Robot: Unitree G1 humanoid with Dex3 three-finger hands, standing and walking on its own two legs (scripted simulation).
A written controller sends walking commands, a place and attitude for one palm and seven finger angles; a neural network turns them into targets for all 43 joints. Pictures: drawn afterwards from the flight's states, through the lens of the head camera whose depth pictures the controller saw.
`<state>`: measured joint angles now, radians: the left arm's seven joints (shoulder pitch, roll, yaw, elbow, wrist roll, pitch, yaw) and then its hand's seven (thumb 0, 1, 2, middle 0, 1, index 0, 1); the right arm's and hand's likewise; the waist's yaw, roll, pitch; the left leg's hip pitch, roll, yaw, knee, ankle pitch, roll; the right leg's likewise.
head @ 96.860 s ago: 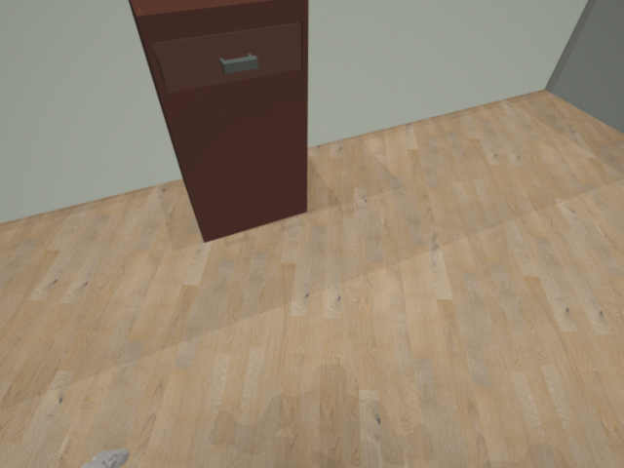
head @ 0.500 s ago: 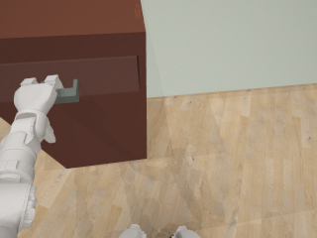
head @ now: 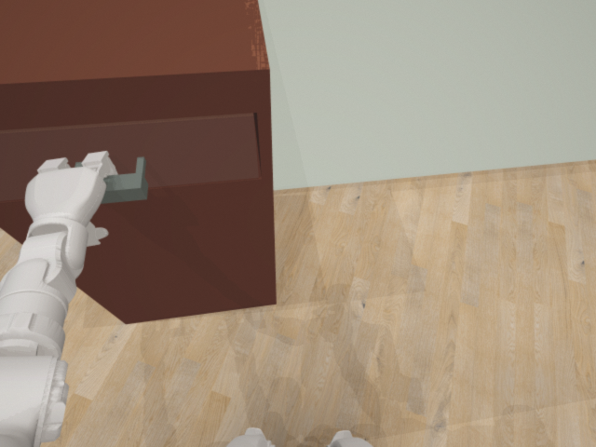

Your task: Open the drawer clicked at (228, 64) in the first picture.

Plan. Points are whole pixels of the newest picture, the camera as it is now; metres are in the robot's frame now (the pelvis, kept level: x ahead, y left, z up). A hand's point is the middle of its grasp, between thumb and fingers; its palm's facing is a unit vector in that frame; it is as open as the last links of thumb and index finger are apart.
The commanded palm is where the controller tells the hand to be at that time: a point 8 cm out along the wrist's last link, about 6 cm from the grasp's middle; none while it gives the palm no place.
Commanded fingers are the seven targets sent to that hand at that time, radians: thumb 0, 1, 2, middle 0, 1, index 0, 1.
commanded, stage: close the thumb around the handle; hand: left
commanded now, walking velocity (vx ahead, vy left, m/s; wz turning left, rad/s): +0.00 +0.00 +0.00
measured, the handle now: (109, 177) +0.48 +0.29 +0.03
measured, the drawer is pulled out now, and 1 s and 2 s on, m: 0.00 0.04 0.12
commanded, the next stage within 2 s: pull the drawer open in 0.30 s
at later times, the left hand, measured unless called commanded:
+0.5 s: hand (88, 217) +0.42 +0.31 +0.01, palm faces -0.04 -0.06 -1.00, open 6.2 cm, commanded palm +0.39 +0.29 +0.07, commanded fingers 0.00 0.90 0.90 -0.40 -1.35 -0.40 -1.35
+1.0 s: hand (85, 241) +0.39 +0.30 +0.01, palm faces -0.01 -0.08 -1.00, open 6.2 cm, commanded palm +0.34 +0.29 +0.07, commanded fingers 0.00 0.90 0.90 -0.40 -1.35 -0.40 -1.35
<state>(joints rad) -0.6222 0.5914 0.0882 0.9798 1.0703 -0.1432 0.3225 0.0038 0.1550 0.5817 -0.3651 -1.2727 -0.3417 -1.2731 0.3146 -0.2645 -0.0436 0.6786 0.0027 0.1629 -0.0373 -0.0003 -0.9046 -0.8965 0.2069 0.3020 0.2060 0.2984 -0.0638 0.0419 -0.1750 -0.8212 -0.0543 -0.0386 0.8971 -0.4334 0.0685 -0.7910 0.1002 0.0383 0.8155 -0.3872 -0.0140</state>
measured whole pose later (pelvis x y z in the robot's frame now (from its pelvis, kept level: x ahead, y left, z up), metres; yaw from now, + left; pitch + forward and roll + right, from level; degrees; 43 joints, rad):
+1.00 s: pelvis +0.02 +0.02 +0.01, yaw -1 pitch +17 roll -3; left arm -0.28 0.48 0.06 0.59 1.01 0.00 0.33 0.01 0.68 0.77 -0.33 -1.35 -0.32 -1.35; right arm 0.25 -0.25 -0.05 0.63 0.01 0.16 -0.02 0.00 -0.91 -0.90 0.21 0.30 0.21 0.30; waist -0.03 0.05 -0.17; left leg -0.69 -0.06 -0.01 0.83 -0.44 0.09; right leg -0.66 0.09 0.06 0.75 -0.39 0.00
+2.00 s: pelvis +0.01 +0.00 +0.01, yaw +0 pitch +12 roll -2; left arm -0.05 0.43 0.02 0.40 1.02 0.04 0.35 0.01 0.66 0.76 -0.40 -1.35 -0.35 -1.35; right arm 0.17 -0.24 -0.02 0.64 -0.01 0.10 -0.06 0.00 -0.90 -0.90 0.21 0.30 0.21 0.30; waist 0.04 0.05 -0.13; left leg -0.60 -0.06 -0.01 0.81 -0.43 0.07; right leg -0.59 0.06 -0.02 0.77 -0.39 -0.03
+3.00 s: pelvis +0.02 +0.01 +0.01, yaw -2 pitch +12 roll -2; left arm 0.61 0.37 0.02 -0.17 1.00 0.04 0.41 0.02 0.68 0.73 -0.33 -1.32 -0.33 -1.32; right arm 0.09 -0.21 0.00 0.54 -0.03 0.07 0.05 0.01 -0.90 -0.90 0.21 0.30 0.20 0.30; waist 0.09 0.05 -0.15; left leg -0.59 -0.06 0.01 0.88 -0.49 0.08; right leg -0.59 0.06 0.00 0.83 -0.45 -0.02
